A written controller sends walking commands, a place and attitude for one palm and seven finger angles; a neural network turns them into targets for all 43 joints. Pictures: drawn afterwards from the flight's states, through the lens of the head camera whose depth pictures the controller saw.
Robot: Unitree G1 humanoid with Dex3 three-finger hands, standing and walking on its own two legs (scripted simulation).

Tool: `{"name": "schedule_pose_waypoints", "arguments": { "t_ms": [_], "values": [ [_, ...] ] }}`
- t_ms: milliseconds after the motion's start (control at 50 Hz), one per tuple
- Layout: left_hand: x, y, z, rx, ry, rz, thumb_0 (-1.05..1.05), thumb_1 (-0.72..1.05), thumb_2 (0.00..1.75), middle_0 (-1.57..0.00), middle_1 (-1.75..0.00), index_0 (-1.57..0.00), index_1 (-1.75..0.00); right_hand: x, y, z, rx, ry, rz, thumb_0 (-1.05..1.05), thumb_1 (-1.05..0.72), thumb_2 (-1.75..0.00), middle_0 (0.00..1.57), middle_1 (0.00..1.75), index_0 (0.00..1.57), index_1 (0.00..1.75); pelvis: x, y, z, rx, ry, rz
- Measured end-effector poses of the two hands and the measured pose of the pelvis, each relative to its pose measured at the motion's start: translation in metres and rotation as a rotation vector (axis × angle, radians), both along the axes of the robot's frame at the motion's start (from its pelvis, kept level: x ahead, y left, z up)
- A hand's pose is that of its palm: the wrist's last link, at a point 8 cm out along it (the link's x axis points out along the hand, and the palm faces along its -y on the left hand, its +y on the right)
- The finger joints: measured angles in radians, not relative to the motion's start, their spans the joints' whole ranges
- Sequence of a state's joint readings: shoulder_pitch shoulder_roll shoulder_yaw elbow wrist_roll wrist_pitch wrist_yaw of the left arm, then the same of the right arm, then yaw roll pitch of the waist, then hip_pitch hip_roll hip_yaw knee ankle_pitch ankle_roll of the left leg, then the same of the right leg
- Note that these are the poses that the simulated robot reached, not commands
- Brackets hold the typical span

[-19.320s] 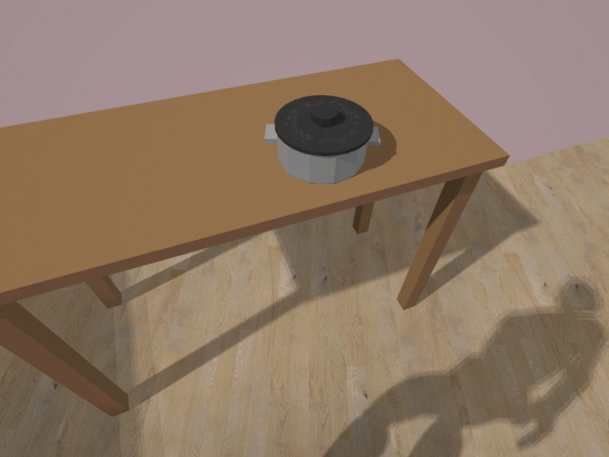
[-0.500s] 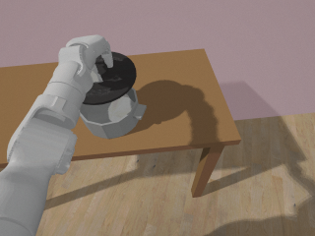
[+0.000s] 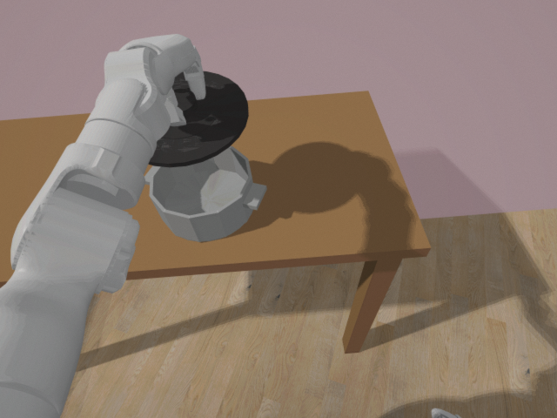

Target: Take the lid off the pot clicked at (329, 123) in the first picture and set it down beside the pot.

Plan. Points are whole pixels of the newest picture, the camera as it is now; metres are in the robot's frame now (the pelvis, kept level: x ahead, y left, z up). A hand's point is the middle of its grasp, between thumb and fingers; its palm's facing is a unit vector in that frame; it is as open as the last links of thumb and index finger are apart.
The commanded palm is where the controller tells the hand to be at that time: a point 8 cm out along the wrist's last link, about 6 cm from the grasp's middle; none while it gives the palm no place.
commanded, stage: lift the lid straight up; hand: left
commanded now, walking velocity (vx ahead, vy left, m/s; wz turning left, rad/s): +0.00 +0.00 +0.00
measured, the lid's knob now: (179, 104) +0.52 +0.12 +0.19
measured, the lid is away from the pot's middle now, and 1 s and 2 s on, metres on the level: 0.00 0.09 0.18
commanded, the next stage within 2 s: move the lid sideways beside the pot in 0.22 s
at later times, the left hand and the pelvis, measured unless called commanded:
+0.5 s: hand (158, 94) +0.50 +0.13 +0.22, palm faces -0.25 -0.05 -0.97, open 8.1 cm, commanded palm +0.49 +0.15 +0.28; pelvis +0.00 +0.00 +0.00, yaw -1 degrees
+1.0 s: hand (106, 104) +0.50 +0.21 +0.21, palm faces -0.29 -0.04 -0.96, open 8.1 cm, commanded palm +0.49 +0.21 +0.28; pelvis +0.00 +0.01 +0.00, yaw +0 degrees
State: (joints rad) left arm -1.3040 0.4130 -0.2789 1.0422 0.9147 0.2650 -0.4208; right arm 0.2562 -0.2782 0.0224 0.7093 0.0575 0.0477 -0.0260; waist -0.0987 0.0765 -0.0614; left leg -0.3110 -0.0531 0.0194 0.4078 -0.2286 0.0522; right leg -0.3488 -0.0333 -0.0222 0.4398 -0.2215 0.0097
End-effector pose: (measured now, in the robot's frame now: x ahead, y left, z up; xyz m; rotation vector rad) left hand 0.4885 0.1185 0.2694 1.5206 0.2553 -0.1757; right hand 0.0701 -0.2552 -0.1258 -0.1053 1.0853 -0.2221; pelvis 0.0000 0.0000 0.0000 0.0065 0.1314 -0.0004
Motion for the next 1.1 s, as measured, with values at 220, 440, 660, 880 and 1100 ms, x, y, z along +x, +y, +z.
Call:
{"name": "schedule_pose_waypoints", "arguments": {
  "t_ms": [220,440,660,880,1100],
  "values": [
    [0.001,-0.003,0.008,-0.006,0.006,0.008,0.01,0.15,0.83,-0.62,-0.96,-0.63,-0.96,-0.01,-0.002,-0.001,-0.003,0.026,-0.003,0.01,-0.91,-0.9,0.2,0.3,0.2,0.3,-0.001,0.0,0.0,0.0,0.002,-0.002],
    [0.004,0.007,0.006,-0.021,-0.013,-0.007,0.0,0.15,0.83,-0.62,-0.96,-0.63,-0.96,-0.013,-0.005,0.003,-0.025,0.016,-0.029,0.01,-0.91,-0.9,0.2,0.3,0.2,0.3,0.0,-0.001,0.001,-0.002,0.0,-0.016],
    [0.002,0.049,0.001,0.015,0.018,0.067,0.01,0.15,0.83,-0.62,-0.96,-0.63,-0.96,-0.01,-0.006,0.005,-0.033,0.034,-0.023,0.01,-0.91,-0.9,0.2,0.3,0.2,0.3,0.001,0.002,0.001,-0.007,0.005,-0.007],
    [0.002,0.079,0.0,0.007,0.015,0.061,0.01,0.15,0.83,-0.62,-0.96,-0.63,-0.96,-0.004,-0.003,0.011,-0.06,0.04,-0.017,0.01,-0.91,-0.9,0.2,0.3,0.2,0.3,0.003,0.008,0.0,-0.015,0.01,0.004],
    [0.005,0.094,0.002,0.026,0.025,0.074,0.01,0.15,0.83,-0.62,-0.96,-0.63,-0.96,-0.013,0.008,0.005,-0.034,0.088,-0.021,0.01,-0.91,-0.9,0.2,0.3,0.2,0.3,0.005,0.015,0.0,-0.017,0.021,0.008]
  ]
}}
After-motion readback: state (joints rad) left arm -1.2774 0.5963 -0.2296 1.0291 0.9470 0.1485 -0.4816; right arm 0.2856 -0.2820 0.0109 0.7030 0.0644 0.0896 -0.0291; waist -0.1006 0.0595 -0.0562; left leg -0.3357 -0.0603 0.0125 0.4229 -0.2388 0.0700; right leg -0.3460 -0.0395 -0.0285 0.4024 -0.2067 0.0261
